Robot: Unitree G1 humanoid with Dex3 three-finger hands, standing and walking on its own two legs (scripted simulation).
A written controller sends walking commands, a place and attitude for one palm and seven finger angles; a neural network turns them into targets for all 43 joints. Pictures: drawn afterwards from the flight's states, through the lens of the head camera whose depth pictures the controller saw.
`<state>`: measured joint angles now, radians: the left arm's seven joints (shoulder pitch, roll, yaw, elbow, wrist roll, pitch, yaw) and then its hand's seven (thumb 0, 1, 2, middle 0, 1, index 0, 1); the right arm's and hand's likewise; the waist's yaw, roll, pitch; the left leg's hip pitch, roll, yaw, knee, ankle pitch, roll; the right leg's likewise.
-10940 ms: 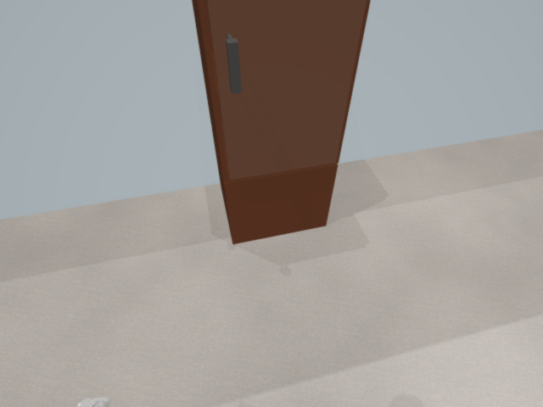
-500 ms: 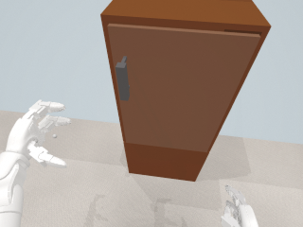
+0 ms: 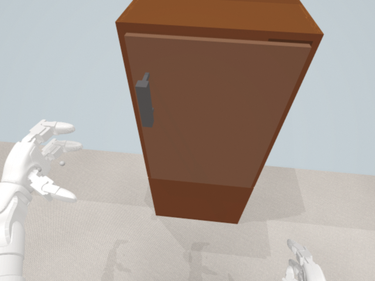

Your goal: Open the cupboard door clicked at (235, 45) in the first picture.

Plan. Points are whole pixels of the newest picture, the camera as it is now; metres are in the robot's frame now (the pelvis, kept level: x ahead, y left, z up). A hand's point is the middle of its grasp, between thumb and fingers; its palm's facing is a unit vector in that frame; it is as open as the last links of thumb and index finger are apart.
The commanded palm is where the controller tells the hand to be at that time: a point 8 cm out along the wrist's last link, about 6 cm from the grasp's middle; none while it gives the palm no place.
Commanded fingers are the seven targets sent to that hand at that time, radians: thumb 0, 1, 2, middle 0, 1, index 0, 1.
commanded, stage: raise the hand with hooked fingers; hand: left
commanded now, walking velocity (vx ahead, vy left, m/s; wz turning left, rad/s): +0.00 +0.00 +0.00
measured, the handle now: (147, 99) +0.53 +0.16 +0.10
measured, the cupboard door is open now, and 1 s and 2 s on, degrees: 0 0 0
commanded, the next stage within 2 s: move the hooked fingers beside the handle in 0.10 s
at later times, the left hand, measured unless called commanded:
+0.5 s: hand (79, 147) +0.33 +0.25 +0.12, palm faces +0.02 -1.00 -0.04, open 14.0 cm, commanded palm +0.30 +0.30 +0.12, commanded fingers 0.00 -0.50 0.30 -0.30 -1.20 -0.30 -1.20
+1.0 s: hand (96, 129) +0.39 +0.24 +0.11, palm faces -0.01 -1.00 -0.01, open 14.0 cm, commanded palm +0.37 +0.29 +0.12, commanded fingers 0.00 -0.50 0.30 -0.30 -1.20 -0.30 -1.20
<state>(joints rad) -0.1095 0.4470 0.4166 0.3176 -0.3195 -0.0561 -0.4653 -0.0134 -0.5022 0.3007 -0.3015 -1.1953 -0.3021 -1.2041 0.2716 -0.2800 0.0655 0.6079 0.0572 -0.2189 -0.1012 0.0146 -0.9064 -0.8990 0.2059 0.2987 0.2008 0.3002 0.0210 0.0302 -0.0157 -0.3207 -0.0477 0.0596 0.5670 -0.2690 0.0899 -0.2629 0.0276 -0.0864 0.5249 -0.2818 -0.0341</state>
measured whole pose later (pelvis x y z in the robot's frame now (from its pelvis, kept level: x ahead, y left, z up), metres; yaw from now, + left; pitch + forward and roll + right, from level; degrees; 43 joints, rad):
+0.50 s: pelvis +0.00 -0.02 +0.00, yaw +0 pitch +3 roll -1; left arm -0.30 0.50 0.42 0.56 -0.30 -0.08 -0.50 -0.01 -0.50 0.30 -0.30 -1.20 -0.30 -1.20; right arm 0.25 -0.29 0.07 0.63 0.07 -0.19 -0.11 0.01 -0.91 -0.90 0.21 0.30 0.20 0.30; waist 0.00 0.03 -0.02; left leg -0.38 -0.02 0.05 0.61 -0.29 0.06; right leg -0.32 0.05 -0.10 0.57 -0.30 -0.06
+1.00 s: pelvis +0.01 -0.02 -0.01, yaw -1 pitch +6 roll -1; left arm -0.50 0.52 0.40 0.79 -0.26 -0.15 -0.48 -0.01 -0.50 0.30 -0.30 -1.20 -0.30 -1.20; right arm 0.32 -0.30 0.05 0.64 0.07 -0.13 -0.10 0.01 -0.91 -0.90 0.21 0.30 0.20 0.30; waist -0.04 0.02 -0.04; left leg -0.45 -0.02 0.06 0.64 -0.31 0.07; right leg -0.40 0.05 -0.09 0.60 -0.32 -0.06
